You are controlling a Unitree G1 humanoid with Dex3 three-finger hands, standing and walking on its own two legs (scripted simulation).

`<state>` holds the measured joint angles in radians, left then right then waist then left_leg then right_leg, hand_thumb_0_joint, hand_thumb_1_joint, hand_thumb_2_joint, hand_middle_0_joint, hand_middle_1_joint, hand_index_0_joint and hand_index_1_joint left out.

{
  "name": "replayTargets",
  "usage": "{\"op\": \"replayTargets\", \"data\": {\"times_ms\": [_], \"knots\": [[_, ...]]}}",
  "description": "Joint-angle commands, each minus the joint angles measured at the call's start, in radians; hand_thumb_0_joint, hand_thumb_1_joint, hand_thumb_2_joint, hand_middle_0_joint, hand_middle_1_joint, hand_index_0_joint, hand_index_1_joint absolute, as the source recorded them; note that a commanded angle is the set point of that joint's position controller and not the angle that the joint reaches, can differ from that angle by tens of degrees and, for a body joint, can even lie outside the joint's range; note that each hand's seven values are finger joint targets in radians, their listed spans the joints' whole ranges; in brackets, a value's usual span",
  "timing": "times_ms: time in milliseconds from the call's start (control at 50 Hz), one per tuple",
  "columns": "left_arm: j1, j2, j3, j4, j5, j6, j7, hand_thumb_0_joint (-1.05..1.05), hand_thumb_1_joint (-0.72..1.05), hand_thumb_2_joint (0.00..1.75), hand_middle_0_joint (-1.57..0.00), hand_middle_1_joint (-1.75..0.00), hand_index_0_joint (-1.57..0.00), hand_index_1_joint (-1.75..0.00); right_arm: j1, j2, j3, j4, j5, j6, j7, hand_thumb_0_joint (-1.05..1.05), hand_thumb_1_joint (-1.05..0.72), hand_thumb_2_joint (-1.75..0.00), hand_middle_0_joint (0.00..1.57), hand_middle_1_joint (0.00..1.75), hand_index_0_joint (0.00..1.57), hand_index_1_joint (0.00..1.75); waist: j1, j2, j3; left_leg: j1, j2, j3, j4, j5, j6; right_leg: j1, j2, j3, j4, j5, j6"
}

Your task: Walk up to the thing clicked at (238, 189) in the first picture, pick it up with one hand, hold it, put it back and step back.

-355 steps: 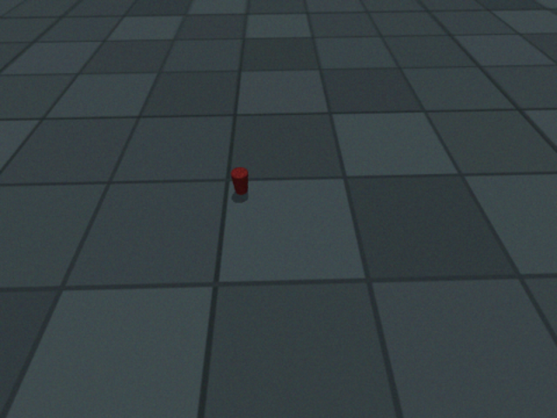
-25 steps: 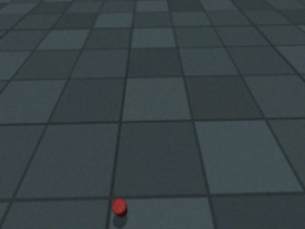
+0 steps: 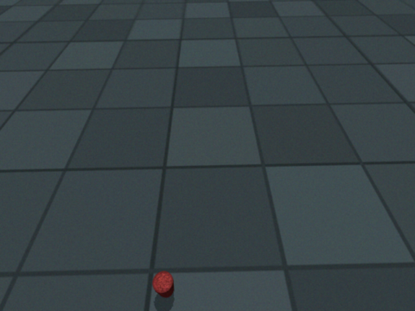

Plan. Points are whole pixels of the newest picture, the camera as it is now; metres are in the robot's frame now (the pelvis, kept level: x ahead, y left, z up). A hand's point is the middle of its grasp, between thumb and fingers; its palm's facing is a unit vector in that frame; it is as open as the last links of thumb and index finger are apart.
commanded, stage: go down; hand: left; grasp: from the side
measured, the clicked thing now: (164, 286) +0.37 +0.22 -0.72
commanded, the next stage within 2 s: none
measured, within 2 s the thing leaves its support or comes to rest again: neither
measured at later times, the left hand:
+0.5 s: hand out of the picture +0.13 +0.27 -0.17, palm faces +0.03 -0.93 -0.36, open 14.3 cm
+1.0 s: hand out of the picture +0.11 +0.28 -0.20, palm faces +0.06 -0.93 -0.36, open 17.2 cm
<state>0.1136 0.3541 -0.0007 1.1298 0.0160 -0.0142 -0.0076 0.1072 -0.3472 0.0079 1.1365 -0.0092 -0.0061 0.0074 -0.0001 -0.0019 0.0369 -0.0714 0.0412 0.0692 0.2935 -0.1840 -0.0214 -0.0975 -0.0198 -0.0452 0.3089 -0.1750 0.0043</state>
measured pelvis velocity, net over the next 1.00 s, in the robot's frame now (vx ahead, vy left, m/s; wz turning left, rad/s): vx -0.02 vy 0.02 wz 0.03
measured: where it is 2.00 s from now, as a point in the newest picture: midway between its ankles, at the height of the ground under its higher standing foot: outside the picture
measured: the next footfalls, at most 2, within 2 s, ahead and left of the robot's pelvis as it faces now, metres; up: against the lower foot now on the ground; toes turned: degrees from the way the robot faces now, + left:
none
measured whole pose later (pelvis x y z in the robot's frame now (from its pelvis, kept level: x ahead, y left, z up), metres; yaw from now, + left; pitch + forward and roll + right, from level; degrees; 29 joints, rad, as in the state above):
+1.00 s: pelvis -0.02 +0.02 -0.08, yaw +2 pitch +14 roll -3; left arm 0.30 0.34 0.19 0.39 0.06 0.25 -0.04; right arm 0.23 -0.23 0.00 0.58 0.01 -0.19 -0.08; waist -0.03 0.00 -0.12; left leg -0.82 0.05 0.00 1.08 -0.50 0.01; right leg -0.79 -0.04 -0.08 1.01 -0.46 0.02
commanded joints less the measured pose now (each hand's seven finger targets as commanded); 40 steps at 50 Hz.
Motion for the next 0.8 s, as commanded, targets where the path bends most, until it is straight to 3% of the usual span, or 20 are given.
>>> {"op": "replayTargets", "data": {"times_ms": [0,40,60,80,100,120,140,160,180,220,340,380,420,460,540,560,640,680,760,780], "knots": [[-0.038,0.212,0.039,-0.06,-0.005,-0.019,0.018,0.0,0.9,0.9,-0.2,-0.3,-0.2,-0.3,-0.036,-0.217,-0.046,-0.061,-0.004,-0.022,-0.016,0.0,-0.9,-0.9,0.2,0.3,0.2,0.3,-0.001,0.009,-0.071,0.015,0.119,-0.1,-0.039,0.161,0.031,0.006,-0.128,0.1,-0.039,0.194,-0.02],[-0.039,0.214,0.039,-0.06,-0.005,-0.018,0.018,0.0,0.82,0.82,-0.19,-0.29,-0.16,-0.31,-0.044,-0.214,-0.046,-0.062,-0.003,-0.022,-0.016,0.0,-0.97,-0.92,0.2,0.3,0.2,0.3,0.0,0.006,-0.065,0.017,0.12,-0.103,-0.044,0.156,0.029,0.002,-0.126,0.096,-0.038,0.178,-0.021],[-0.39,0.055,0.058,-0.411,-0.056,-0.105,0.033,0.0,0.74,0.9,-0.17,-0.37,-0.15,-0.39,0.007,-0.05,-0.01,-0.34,0.064,-0.068,-0.038,0.0,-1.01,-0.93,0.2,0.3,0.2,0.3,-0.121,0.04,0.046,-0.145,-0.042,0.004,0.043,0.049,0.036,-0.208,0.006,0.031,0.022,0.11,-0.011],[-0.503,0.115,0.079,-0.36,-0.049,-0.094,0.04,0.0,0.66,0.82,-0.09,-0.41,-0.07,-0.37,0.045,-0.08,-0.016,-0.3,0.065,-0.067,-0.047,0.0,-1.05,-0.94,0.2,0.3,0.2,0.3,-0.088,-0.018,-0.012,-0.133,-0.04,-0.007,0.058,0.018,0.042,-0.16,0.005,0.02,0.029,0.055,-0.007],[-0.238,0.204,0.132,-0.115,-0.02,-0.045,0.039,0.0,0.58,0.74,-0.03,-0.47,-0.06,-0.44,0.097,-0.107,-0.033,-0.282,0.069,-0.053,-0.056,0.0,-1.05,-0.94,0.2,0.3,0.2,0.3,-0.05,-0.016,0.004,-0.159,-0.043,-0.001,0.07,0.012,0.039,-0.159,0.01,0.009,0.036,0.024,-0.014],[-0.224,0.191,0.133,-0.075,-0.001,-0.028,0.022,0.0,0.5,0.66,-0.02,-0.48,-0.05,-0.44,0.109,-0.103,-0.045,-0.303,0.06,-0.049,-0.054,0.0,-1.04,-0.93,0.2,0.3,0.2,0.3,-0.048,-0.041,-0.033,-0.188,-0.05,-0.006,0.111,0.017,0.043,-0.183,0.009,0.009,0.059,0.022,-0.016],[-0.331,0.24,0.161,-0.131,0.019,-0.033,0.008,0.0,0.42,0.69,0.0,-0.56,-0.03,-0.52,0.111,-0.103,-0.055,-0.339,0.055,-0.053,-0.054,0.0,-1.05,-0.93,0.2,0.3,0.2,0.3,-0.04,-0.057,-0.079,-0.199,-0.045,-0.014,0.138,0.028,0.045,-0.183,0.007,0.007,0.095,0.037,-0.016],[-0.314,0.262,0.188,-0.151,0.042,-0.045,0.001,0.0,0.34,0.61,0.0,-0.48,-0.01,-0.44,0.129,-0.101,-0.074,-0.361,0.042,-0.061,-0.056,0.0,-0.99,-0.92,0.2,0.3,0.2,0.3,-0.019,-0.024,-0.166,-0.201,-0.05,-0.012,0.17,0.059,0.042,-0.168,0.002,0.015,0.132,0.078,-0.016],[-0.15,0.251,0.217,-0.084,0.062,-0.028,-0.002,0.0,0.27,0.62,0.0,-0.5,-0.02,-0.46,0.156,-0.099,-0.085,-0.37,0.032,-0.064,-0.053,0.0,-1.0,-0.92,0.2,0.3,0.2,0.3,0.003,-0.006,-0.216,-0.22,-0.056,-0.017,0.191,0.089,0.035,-0.149,-0.002,0.011,0.16,0.102,-0.019],[-0.079,0.218,0.218,-0.148,0.078,-0.005,-0.01,0.0,0.18,0.48,-0.01,-0.38,-0.03,-0.36,0.16,-0.09,-0.093,-0.425,0.031,-0.069,-0.047,0.0,-0.95,-0.91,0.2,0.3,0.2,0.3,0.031,0.039,-0.25,-0.234,-0.061,-0.015,0.209,0.115,0.027,-0.144,0.002,0.014,0.19,0.114,-0.027],[-0.108,0.198,0.226,-0.283,0.093,0.088,0.0,0.0,-0.15,0.4,-0.04,-0.37,-0.05,-0.35,0.136,-0.076,-0.095,-0.526,0.036,-0.09,-0.046,0.0,-0.91,-0.9,0.2,0.3,0.2,0.3,-0.005,0.008,-0.238,-0.282,-0.05,-0.03,0.262,0.108,0.028,-0.217,0.017,-0.003,0.226,0.085,-0.024],[-0.114,0.175,0.225,-0.326,0.082,0.097,0.001,0.0,-0.26,0.24,-0.04,-0.21,-0.04,-0.19,0.13,-0.066,-0.092,-0.548,0.031,-0.104,-0.044,0.0,-0.85,-0.89,0.2,0.3,0.2,0.3,-0.011,0.009,-0.216,-0.327,-0.051,-0.029,0.297,0.044,0.029,-0.267,0.013,-0.001,0.251,0.02,-0.022],[-0.105,0.17,0.223,-0.399,0.073,0.1,0.0,0.0,-0.33,0.2,-0.06,-0.18,-0.05,-0.17,0.142,-0.062,-0.093,-0.558,0.031,-0.118,-0.045,0.0,-0.85,-0.89,0.2,0.3,0.2,0.3,-0.013,0.021,-0.233,-0.352,-0.044,-0.036,0.329,0.027,0.027,-0.316,0.018,-0.002,0.29,0.001,-0.022],[-0.076,0.185,0.244,-0.423,0.07,0.103,-0.003,0.0,-0.42,0.28,-0.07,-0.28,-0.07,-0.28,0.147,-0.066,-0.094,-0.569,0.03,-0.136,-0.048,0.0,-0.87,-0.89,0.2,0.3,0.2,0.3,-0.021,0.024,-0.237,-0.384,-0.037,-0.044,0.357,0.0,0.026,-0.35,0.02,-0.007,0.325,-0.026,-0.022],[-0.017,0.164,0.233,-0.503,0.07,0.116,-0.014,0.0,-0.5,0.17,-0.07,-0.21,-0.07,-0.21,0.147,-0.06,-0.095,-0.596,0.027,-0.16,-0.056,0.0,-0.85,-0.88,0.2,0.3,0.2,0.3,-0.036,0.042,-0.268,-0.432,-0.029,-0.055,0.424,-0.009,0.024,-0.415,0.019,-0.007,0.397,-0.03,-0.02],[-0.016,0.177,0.248,-0.57,0.066,0.117,-0.013,0.0,-0.51,0.13,-0.08,-0.17,-0.07,-0.17,0.148,-0.063,-0.1,-0.603,0.026,-0.167,-0.058,0.0,-0.85,-0.88,0.2,0.3,0.2,0.3,-0.023,0.057,-0.29,-0.435,-0.03,-0.054,0.438,0.001,0.023,-0.416,0.017,-0.005,0.409,-0.024,-0.021],[0.026,0.182,0.248,-0.673,0.065,0.143,-0.015,0.0,-0.55,0.24,-0.08,-0.3,-0.09,-0.3,0.14,-0.063,-0.097,-0.624,0.024,-0.183,-0.066,0.0,-0.87,-0.89,0.2,0.3,0.2,0.3,-0.025,0.084,-0.294,-0.474,-0.021,-0.071,0.476,-0.003,0.018,-0.469,0.021,-0.011,0.463,-0.039,-0.023],[0.067,0.171,0.247,-0.709,0.061,0.162,-0.017,0.0,-0.6,0.09,-0.08,-0.14,-0.08,-0.14,0.131,-0.057,-0.094,-0.642,0.024,-0.19,-0.074,0.0,-0.84,-0.88,0.2,0.3,0.2,0.3,-0.024,0.081,-0.296,-0.495,-0.022,-0.072,0.497,-0.038,0.021,-0.49,0.019,-0.01,0.475,-0.07,-0.021],[0.119,0.172,0.253,-0.77,0.053,0.2,-0.018,0.0,-0.61,0.17,-0.1,-0.24,-0.09,-0.23,0.129,-0.05,-0.086,-0.652,0.021,-0.205,-0.084,0.0,-0.86,-0.88,0.2,0.3,0.2,0.3,-0.032,0.083,-0.292,-0.546,-0.021,-0.079,0.537,-0.071,0.023,-0.537,0.02,-0.011,0.508,-0.098,-0.019],[0.131,0.172,0.257,-0.777,0.052,0.207,-0.019,0.0,-0.6,0.09,-0.09,-0.16,-0.08,-0.15,0.127,-0.048,-0.084,-0.658,0.021,-0.21,-0.088,0.0,-0.85,-0.88,0.2,0.3,0.2,0.3,-0.033,0.081,-0.306,-0.547,-0.018,-0.083,0.545,-0.066,0.023,-0.539,0.02,-0.012,0.522,-0.094,-0.019]]}}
